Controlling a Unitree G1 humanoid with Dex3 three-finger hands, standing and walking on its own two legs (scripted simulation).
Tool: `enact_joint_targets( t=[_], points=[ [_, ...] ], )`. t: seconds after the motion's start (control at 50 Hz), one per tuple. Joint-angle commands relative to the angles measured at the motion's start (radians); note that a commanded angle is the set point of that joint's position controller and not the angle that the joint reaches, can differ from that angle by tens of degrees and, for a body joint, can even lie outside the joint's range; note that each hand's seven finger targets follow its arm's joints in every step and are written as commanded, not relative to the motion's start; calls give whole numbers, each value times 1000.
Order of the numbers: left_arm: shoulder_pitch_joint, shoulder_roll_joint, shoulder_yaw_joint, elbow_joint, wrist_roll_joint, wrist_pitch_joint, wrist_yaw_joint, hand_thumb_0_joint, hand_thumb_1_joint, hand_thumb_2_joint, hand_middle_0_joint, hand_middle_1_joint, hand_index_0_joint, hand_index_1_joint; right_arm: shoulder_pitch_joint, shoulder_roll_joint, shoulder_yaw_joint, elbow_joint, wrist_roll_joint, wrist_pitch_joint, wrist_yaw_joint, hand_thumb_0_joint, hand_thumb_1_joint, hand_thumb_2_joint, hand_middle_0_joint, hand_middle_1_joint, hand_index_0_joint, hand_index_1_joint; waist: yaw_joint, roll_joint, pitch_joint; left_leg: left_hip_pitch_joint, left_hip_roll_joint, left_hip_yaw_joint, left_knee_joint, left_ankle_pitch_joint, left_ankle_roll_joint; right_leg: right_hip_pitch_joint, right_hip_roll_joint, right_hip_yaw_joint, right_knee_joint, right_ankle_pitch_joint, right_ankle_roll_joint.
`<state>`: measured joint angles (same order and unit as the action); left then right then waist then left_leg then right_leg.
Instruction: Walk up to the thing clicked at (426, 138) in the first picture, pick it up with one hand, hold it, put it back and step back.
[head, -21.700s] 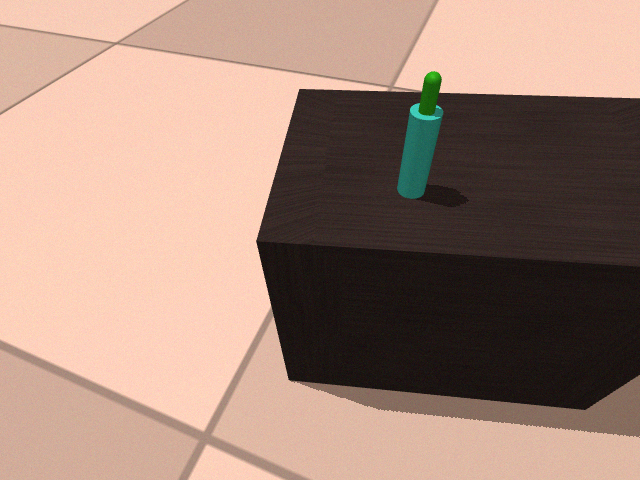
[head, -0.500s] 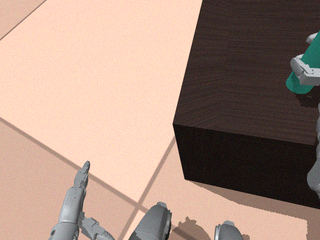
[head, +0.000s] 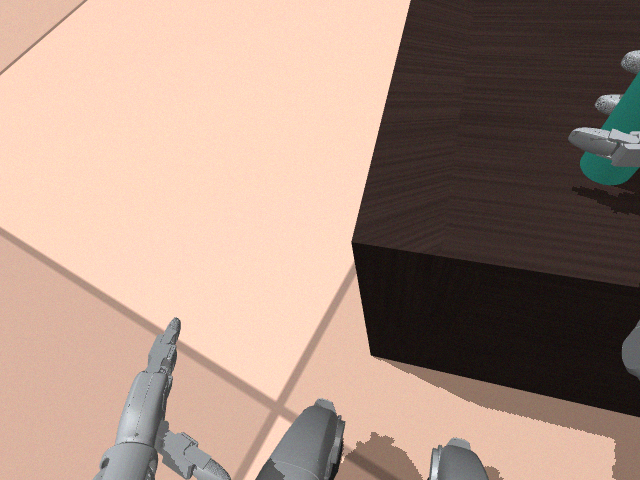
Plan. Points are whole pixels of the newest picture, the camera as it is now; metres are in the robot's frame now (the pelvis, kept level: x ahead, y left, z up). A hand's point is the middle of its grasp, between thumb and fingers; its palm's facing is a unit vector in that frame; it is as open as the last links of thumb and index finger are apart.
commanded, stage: open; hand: right
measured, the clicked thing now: out of the picture +0.54 -0.21 +0.14
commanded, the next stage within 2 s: withdraw in 0.08 s
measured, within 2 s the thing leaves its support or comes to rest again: neither
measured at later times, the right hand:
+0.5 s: hand out of the picture +0.55 -0.25 +0.17, palm faces +0.25 +0.97 +0.01, open 15.3 cm
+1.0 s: hand out of the picture +0.48 -0.40 +0.20, palm faces +0.51 +0.81 -0.28, open 17.6 cm
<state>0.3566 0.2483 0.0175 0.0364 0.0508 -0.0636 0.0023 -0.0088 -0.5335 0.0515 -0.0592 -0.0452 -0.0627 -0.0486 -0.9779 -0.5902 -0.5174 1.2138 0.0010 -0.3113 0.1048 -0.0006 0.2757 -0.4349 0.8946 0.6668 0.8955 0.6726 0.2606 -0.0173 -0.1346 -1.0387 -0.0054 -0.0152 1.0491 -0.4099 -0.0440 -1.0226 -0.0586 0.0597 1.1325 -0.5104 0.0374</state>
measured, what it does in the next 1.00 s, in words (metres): rises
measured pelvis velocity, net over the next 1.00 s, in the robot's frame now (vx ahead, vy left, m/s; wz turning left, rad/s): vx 0.04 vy -0.01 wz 0.00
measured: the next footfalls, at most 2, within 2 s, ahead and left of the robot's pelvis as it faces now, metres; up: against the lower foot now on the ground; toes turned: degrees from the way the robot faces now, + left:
none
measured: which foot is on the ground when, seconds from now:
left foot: down 0.00-1.00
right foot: down 0.00-1.00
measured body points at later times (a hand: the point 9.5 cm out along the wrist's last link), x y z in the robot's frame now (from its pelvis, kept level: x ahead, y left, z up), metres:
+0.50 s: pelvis +0.02 +0.00 +0.02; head +0.12 -0.03 +0.46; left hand +0.15 +0.27 +0.00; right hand +0.53 -0.30 +0.17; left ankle +0.04 +0.15 -0.65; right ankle +0.01 -0.14 -0.65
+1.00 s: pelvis +0.04 -0.01 +0.05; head +0.11 -0.02 +0.50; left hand +0.16 +0.27 +0.00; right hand +0.45 -0.44 +0.22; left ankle +0.04 +0.15 -0.65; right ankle +0.01 -0.14 -0.65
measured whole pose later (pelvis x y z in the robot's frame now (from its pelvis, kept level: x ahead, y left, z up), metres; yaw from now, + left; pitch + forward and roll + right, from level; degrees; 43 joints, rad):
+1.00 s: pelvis +0.04 -0.01 +0.05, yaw +0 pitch +15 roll +2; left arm 0.39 0.31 0.03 0.25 -0.04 0.05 -0.04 -0.01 -0.51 0.04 -0.06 -0.04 -0.07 -0.04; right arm -0.84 -0.83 -0.51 1.14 -0.08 -0.03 0.04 -0.01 0.57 -0.04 0.06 0.05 0.06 0.06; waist 0.10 -0.01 -0.12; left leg -0.66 0.01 -0.03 0.73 -0.33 -0.05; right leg -0.65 -0.05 0.03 0.81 -0.43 0.03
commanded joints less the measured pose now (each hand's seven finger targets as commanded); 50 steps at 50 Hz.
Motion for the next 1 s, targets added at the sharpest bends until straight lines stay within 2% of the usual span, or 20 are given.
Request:
enact_joint_targets(
  t=[0.0,0.16,0.26,0.3,0.36,0.42,0.48,0.52,0.6,0.62,0.64,0.66,0.68,0.72,0.78,0.82,0.88,0.92,0.94,0.98],
  points=[
    [17,157,108,-188,-4,-57,14,0,-556,55,-49,-47,-45,-51,-457,-263,-6,-221,8,-68,3,0,350,-241,687,453,681,454,4,-157,-520,328,-30,43,-102,301,48,281,31,-38,-131,320,-42],
    [34,150,95,-181,-2,-56,13,0,-564,58,-48,-46,-41,-53,-426,-254,-6,-205,8,-64,8,0,360,-146,470,288,458,288,5,-168,-536,326,-31,42,-95,334,49,295,31,-40,-121,357,-41],
    [34,187,129,-229,-10,-42,22,0,-518,27,-54,-49,-57,-45,-502,-363,-39,-336,2,-59,-2,0,278,-253,314,288,307,288,-20,-205,-636,415,-31,45,-122,331,48,377,35,-45,-153,361,-37],
    [75,165,108,-160,-13,-27,17,0,-511,25,-50,-49,-54,-44,-465,-343,-28,-331,10,-44,1,0,264,-243,310,278,299,278,-44,-235,-585,403,-34,50,-130,341,53,399,40,-45,-176,398,-30],
    [41,197,138,-166,-23,-20,25,0,-522,32,-49,-43,-49,-42,-521,-426,-58,-425,12,-29,0,0,292,-165,247,197,231,197,-57,-258,-644,441,-34,50,-146,393,57,485,38,-45,-189,487,-24],
    [67,153,97,-8,-32,-7,21,0,-531,36,-49,-40,-46,-42,-478,-397,-36,-342,24,13,13,0,386,-76,154,101,138,101,-84,-260,-482,405,-33,53,-187,352,60,473,36,-45,-233,473,-23],
    [-80,141,63,-34,-42,-28,23,0,-547,41,-49,-37,-43,-43,-544,-373,8,-329,28,46,45,0,434,-21,97,42,81,42,-73,-236,-500,440,-33,50,-215,370,58,511,27,-41,-258,491,-27],
    [-66,125,29,52,-44,-30,22,0,-547,39,-49,-39,-45,-43,-486,-347,29,-189,25,89,77,0,474,-22,82,40,71,40,-73,-168,-411,444,-32,50,-235,371,55,467,27,-41,-280,474,-31],
    [-65,157,44,46,-51,-41,26,0,-543,26,-54,-44,-55,-43,-421,-358,27,-32,34,148,156,0,454,-38,74,42,67,41,-44,-38,-355,472,-31,58,-272,382,44,436,27,-33,-303,461,-45],
    [-58,161,42,30,-54,-44,26,0,-568,55,-67,-43,-55,-54,-433,-388,16,-54,38,153,173,0,454,-39,72,48,74,48,-49,-42,-374,489,-29,54,-277,392,40,448,29,-36,-304,464,-48],
    [-107,172,44,-69,-58,-27,14,0,-538,42,-63,-48,-59,-51,-381,-565,-2,-16,-67,168,113,0,477,-46,66,56,68,55,-135,-35,-387,536,-16,42,-297,383,35,444,39,-61,-325,454,-40],
    [-42,169,61,-25,-59,-9,7,0,-542,41,-60,-42,-55,-46,-434,-530,13,-46,-58,171,80,0,506,-42,63,57,67,56,-90,-69,-396,539,-18,41,-294,405,38,465,34,-64,-333,464,-35],
    [32,162,55,-4,-61,2,-2,0,-533,38,-59,-43,-56,-45,-429,-481,50,-44,-54,182,73,0,513,-40,64,57,67,57,-84,-67,-364,516,-23,47,-312,379,37,496,34,-66,-346,450,-36],
    [103,164,69,26,-68,20,-20,0,-534,36,-56,-39,-53,-41,-390,-493,57,-23,-66,208,61,0,545,-35,61,57,66,57,-77,-23,-319,518,-21,51,-329,376,36,481,41,-69,-357,427,-43],
    [74,185,76,-23,-77,39,-39,0,-525,32,-51,-37,-51,-35,-452,-679,-20,-230,-92,216,17,0,587,-28,58,58,63,58,-146,-114,-470,606,-11,37,-325,440,42,554,47,-83,-371,501,-34],
    [80,199,105,12,-84,50,-44,0,-517,43,-50,-47,-58,-38,-437,-716,-46,-286,-99,220,-13,0,611,-34,55,54,53,54,-166,-176,-467,599,-11,40,-330,438,46,597,52,-85,-378,518,-28],
    [-52,211,112,-32,-92,47,-42,0,-513,43,-50,-47,-58,-37,-351,-665,-47,-354,-92,214,-52,0,608,-36,57,53,53,53,-202,-214,-519,639,-19,52,-336,444,56,657,44,-76,-397,599,-10],
    [-82,197,97,-7,-90,47,-37,0,-522,52,-49,-45,-53,-40,-259,-538,4,-298,-81,219,-67,0,610,-37,57,53,53,53,-204,-196,-465,614,-27,62,-348,420,60,669,34,-72,-405,618,-1],
    [-79,156,55,23,-89,46,-38,0,-532,58,-49,-43,-49,-41,-165,-463,31,-284,-72,221,-71,0,606,-40,57,53,52,54,-210,-188,-412,599,-33,70,-357,407,63,665,28,-69,-415,632,4],
    [-84,134,41,23,-92,40,-36,0,-539,62,-50,-40,-48,-42,-88,-409,50,-354,-59,217,-82,0,599,-43,57,54,52,54,-220,-204,-412,608,-32,69,-370,417,65,689,23,-72,-420,673,6]
  ],
)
